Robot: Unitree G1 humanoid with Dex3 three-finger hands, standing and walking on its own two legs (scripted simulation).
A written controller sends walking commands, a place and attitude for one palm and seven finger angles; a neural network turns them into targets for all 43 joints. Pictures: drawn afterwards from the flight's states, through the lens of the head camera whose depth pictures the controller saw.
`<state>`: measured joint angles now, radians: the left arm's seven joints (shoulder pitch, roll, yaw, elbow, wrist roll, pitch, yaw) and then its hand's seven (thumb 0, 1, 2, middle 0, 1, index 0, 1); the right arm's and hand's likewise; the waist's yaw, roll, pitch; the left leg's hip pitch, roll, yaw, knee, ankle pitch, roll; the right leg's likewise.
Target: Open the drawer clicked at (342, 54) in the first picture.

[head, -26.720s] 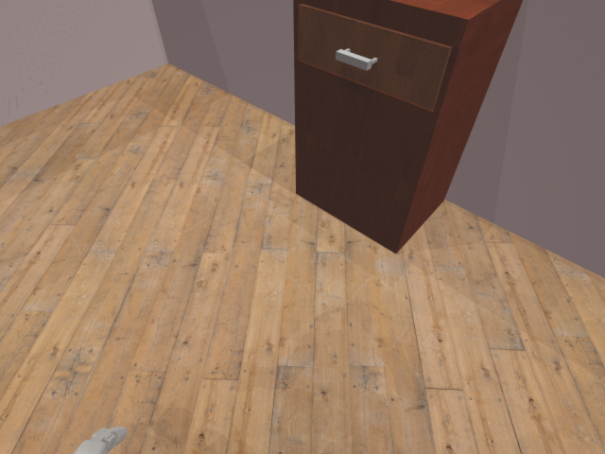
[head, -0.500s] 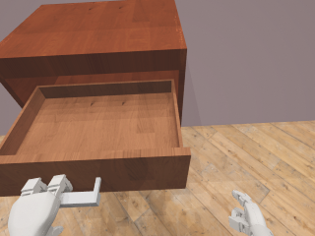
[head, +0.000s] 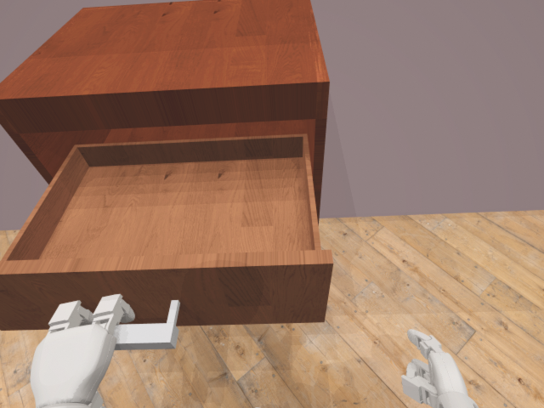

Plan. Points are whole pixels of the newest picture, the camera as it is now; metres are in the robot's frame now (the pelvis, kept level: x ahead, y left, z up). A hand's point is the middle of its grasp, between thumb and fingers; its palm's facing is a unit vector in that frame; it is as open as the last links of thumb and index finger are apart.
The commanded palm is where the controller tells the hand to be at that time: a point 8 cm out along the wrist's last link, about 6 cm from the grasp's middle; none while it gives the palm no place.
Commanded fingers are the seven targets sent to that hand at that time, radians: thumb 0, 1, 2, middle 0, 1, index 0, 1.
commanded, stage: lift the hand off the handle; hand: left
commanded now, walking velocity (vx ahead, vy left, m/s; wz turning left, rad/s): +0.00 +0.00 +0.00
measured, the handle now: (134, 322) +0.21 +0.23 +0.04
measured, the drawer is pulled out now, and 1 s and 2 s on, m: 0.29 0.29 0.29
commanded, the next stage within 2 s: draw the hand back to the body in 1.28 s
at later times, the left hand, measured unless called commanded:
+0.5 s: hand (90, 345) +0.17 +0.26 +0.07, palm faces +0.04 -0.12 -0.99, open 13.1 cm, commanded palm +0.15 +0.26 +0.15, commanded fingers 0.00 -0.50 0.30 -0.30 -1.20 -0.30 -1.20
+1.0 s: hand (55, 306) +0.18 +0.26 +0.15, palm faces +0.15 -0.11 -0.98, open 13.3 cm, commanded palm +0.15 +0.26 +0.22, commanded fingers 0.00 -0.50 0.30 -0.30 -1.20 -0.30 -1.20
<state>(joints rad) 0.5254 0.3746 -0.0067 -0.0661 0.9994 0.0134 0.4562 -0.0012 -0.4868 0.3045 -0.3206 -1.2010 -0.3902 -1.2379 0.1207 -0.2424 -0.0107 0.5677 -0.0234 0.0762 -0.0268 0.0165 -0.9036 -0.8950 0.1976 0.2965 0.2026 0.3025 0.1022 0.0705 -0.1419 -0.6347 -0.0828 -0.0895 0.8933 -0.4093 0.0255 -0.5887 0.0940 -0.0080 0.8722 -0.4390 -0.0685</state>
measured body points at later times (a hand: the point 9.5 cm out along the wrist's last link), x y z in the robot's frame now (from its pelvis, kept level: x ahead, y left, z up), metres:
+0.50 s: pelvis +0.01 +0.02 +0.02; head +0.02 -0.01 +0.46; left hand +0.16 +0.26 +0.12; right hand +0.25 -0.19 -0.06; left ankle +0.02 +0.10 -0.69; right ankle +0.00 -0.08 -0.69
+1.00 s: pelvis +0.02 +0.03 +0.03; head +0.00 -0.01 +0.48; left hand +0.17 +0.26 +0.20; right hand +0.26 -0.16 -0.03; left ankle +0.02 +0.10 -0.69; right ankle +0.00 -0.08 -0.69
